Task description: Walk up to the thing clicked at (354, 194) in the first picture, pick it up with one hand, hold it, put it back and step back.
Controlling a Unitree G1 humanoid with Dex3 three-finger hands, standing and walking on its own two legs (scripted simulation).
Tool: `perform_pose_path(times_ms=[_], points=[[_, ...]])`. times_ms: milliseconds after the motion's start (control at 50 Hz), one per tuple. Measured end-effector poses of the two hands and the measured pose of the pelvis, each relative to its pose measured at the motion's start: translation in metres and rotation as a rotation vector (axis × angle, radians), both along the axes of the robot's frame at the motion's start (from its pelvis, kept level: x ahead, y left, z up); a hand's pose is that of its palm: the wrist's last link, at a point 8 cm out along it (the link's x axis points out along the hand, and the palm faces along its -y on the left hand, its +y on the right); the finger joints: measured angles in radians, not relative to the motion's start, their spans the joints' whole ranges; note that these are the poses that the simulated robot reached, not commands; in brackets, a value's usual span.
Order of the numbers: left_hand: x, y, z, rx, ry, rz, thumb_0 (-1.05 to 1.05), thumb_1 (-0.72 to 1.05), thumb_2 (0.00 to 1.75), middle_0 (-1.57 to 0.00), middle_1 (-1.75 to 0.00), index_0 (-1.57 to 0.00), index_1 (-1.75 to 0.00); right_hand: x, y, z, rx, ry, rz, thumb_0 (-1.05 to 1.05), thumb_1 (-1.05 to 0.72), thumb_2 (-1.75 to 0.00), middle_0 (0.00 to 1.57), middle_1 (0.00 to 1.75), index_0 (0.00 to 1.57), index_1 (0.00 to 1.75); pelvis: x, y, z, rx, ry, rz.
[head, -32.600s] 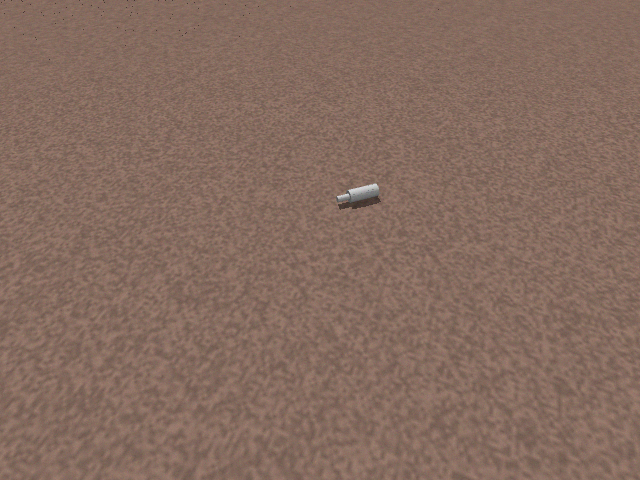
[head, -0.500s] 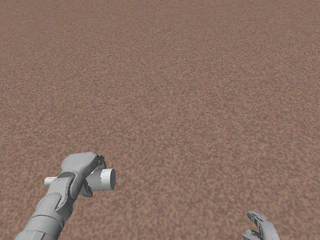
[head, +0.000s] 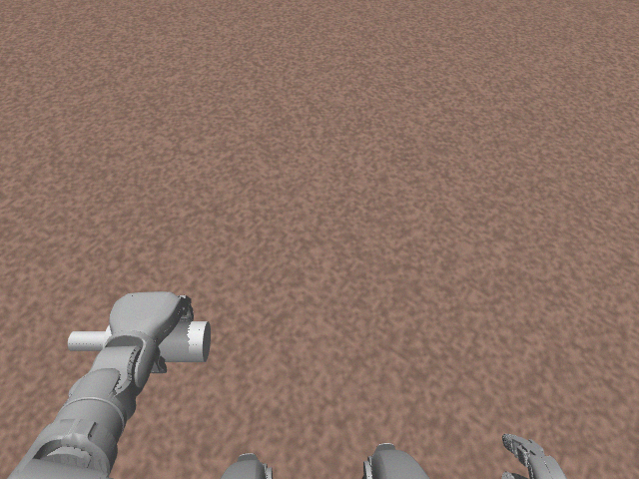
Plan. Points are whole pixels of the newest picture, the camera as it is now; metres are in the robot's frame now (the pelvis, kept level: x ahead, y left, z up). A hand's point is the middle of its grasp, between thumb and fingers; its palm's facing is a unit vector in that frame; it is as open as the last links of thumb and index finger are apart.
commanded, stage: crouch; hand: left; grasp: from above
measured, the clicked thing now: (140, 341) +0.34 +0.26 -0.12
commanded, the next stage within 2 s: lower in 1.68 s
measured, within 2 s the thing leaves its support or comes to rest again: neither
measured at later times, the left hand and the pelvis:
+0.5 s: hand (190, 347) +0.40 +0.25 -0.33, palm faces -0.45 +0.02 -0.89, open 8.8 cm; pelvis -0.04 +0.02 -0.20, yaw -2 degrees
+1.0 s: hand (201, 352) +0.44 +0.27 -0.48, palm faces -0.46 -0.01 -0.89, open 8.8 cm; pelvis -0.05 +0.01 -0.32, yaw -4 degrees
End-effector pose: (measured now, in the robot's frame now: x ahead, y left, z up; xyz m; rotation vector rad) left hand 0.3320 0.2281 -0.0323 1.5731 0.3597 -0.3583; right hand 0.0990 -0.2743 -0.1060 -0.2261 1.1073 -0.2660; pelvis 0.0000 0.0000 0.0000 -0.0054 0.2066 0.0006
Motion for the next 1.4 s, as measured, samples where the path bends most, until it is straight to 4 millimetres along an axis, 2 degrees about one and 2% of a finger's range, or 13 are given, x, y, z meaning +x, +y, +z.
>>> perform_pose_path(times_ms=[180,260,340,420,520,620,720,820,940,1240,1400], points=[[0.034,0.006,-0.089,0.026,-0.020,0.005,-0.01,0.19,0.32,-0.76,-0.47,-0.81,-0.42,-0.065,-0.006,-0.068,-0.063,0.147,-0.050,0.01,-0.90,-0.89,0.20,0.30,0.20,0.30,-0.018,0.009,-0.071,-0.022,0.183,0.002],[0.049,0.008,-0.129,0.024,-0.038,0.016,-0.01,0.20,0.32,-0.75,-0.47,-0.80,-0.42,-0.090,0.000,-0.105,-0.070,0.202,-0.078,0.01,-0.90,-0.89,0.20,0.30,0.20,0.30,-0.024,0.013,-0.107,-0.032,0.254,-0.003],[0.061,0.010,-0.167,0.021,-0.038,0.029,-0.01,0.20,0.32,-0.75,-0.47,-0.80,-0.42,-0.107,0.010,-0.141,-0.057,0.242,-0.093,0.01,-0.90,-0.89,0.20,0.30,0.20,0.30,-0.030,0.016,-0.141,-0.040,0.309,-0.005],[0.071,0.015,-0.205,0.020,-0.016,0.038,-0.01,0.20,0.32,-0.74,-0.48,-0.79,-0.43,-0.114,0.021,-0.175,-0.035,0.265,-0.088,0.01,-0.90,-0.89,0.21,0.30,0.20,0.30,-0.035,0.018,-0.171,-0.047,0.355,-0.005],[0.080,0.021,-0.252,0.007,0.015,0.042,-0.01,0.21,0.31,-0.75,-0.47,-0.80,-0.42,-0.113,0.027,-0.213,-0.016,0.276,-0.053,0.01,-0.90,-0.89,0.21,0.30,0.21,0.30,-0.039,0.019,-0.208,-0.057,0.405,-0.005],[0.089,0.027,-0.295,-0.008,0.009,0.027,-0.01,0.20,0.29,-0.75,-0.47,-0.81,-0.42,-0.107,0.025,-0.246,-0.020,0.290,-0.007,0.01,-0.90,-0.89,0.21,0.30,0.21,0.30,-0.041,0.018,-0.243,-0.071,0.441,-0.003],[0.098,0.032,-0.332,-0.013,0.000,0.031,0.00,0.20,0.28,-0.76,-0.47,-0.82,-0.41,-0.100,0.018,-0.270,-0.034,0.307,0.036,0.00,-0.90,-0.89,0.21,0.30,0.21,0.30,-0.042,0.016,-0.271,-0.081,0.458,-0.002],[0.105,0.034,-0.358,-0.012,0.001,0.040,0.00,0.20,0.29,-0.77,-0.46,-0.83,-0.40,-0.097,0.010,-0.287,-0.048,0.318,0.058,0.00,-0.90,-0.89,0.21,0.30,0.21,0.30,-0.044,0.014,-0.292,-0.087,0.462,-0.007],[0.113,0.036,-0.381,-0.015,0.011,0.051,0.00,0.19,0.30,-0.78,-0.45,-0.83,-0.40,-0.103,0.005,-0.301,-0.055,0.338,0.064,0.00,-0.91,-0.90,0.21,0.30,0.21,0.30,-0.046,0.013,-0.312,-0.091,0.453,-0.016],[0.127,0.038,-0.421,-0.025,0.028,0.033,-0.01,0.19,0.29,-0.77,-0.47,-0.82,-0.42,-0.145,0.014,-0.332,-0.035,0.428,0.040,0.00,-0.91,-0.90,0.21,0.30,0.20,0.30,-0.055,0.016,-0.354,-0.108,0.425,-0.032],[0.134,0.039,-0.441,-0.023,0.027,0.026,0.00,0.20,0.28,-0.77,-0.47,-0.82,-0.41,-0.159,0.022,-0.345,-0.026,0.457,0.044,0.00,-0.91,-0.90,0.21,0.30,0.21,0.30,-0.058,0.019,-0.372,-0.119,0.412,-0.040]])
